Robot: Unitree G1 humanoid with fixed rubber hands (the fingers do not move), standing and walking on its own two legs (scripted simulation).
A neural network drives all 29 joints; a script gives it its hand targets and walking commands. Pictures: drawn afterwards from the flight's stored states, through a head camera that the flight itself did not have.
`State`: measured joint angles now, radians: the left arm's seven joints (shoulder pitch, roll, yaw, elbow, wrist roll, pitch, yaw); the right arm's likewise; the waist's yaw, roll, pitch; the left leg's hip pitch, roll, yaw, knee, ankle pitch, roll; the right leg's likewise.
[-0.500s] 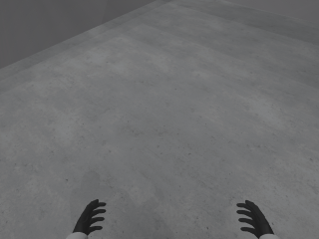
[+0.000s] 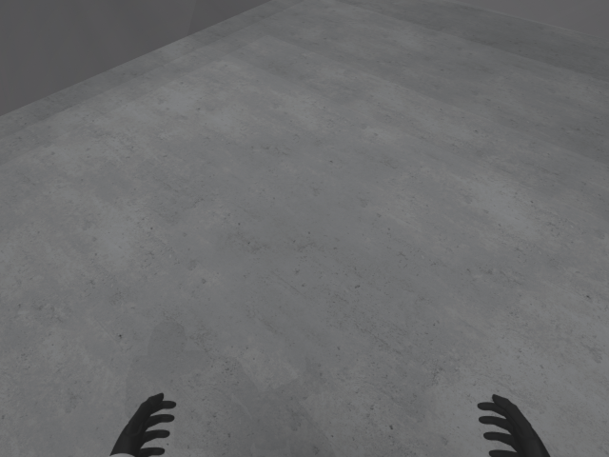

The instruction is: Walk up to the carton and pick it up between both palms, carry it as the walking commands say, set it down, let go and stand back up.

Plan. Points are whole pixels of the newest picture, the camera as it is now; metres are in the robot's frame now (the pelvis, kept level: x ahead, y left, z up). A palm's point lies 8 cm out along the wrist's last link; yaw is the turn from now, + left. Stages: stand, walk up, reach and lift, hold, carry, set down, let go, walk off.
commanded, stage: stand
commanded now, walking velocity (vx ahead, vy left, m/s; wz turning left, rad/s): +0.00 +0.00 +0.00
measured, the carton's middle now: out of the picture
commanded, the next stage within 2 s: walk up in 1.54 s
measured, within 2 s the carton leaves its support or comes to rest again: neither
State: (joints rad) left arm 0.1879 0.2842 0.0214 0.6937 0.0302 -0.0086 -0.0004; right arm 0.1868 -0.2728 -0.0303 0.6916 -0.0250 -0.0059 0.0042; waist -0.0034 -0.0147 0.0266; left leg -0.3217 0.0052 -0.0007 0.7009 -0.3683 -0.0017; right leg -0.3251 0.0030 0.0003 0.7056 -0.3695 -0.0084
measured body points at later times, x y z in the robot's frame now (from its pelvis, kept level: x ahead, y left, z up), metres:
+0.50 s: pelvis +0.00 +0.00 +0.01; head +0.01 +0.00 +0.46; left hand +0.14 +0.25 -0.10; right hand +0.14 -0.26 -0.10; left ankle +0.00 +0.12 -0.72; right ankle +0.00 -0.12 -0.72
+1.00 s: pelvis +0.00 +0.00 +0.02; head +0.00 +0.00 +0.47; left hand +0.13 +0.30 -0.09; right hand +0.12 -0.30 -0.08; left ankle +0.00 +0.12 -0.72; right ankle +0.00 -0.12 -0.72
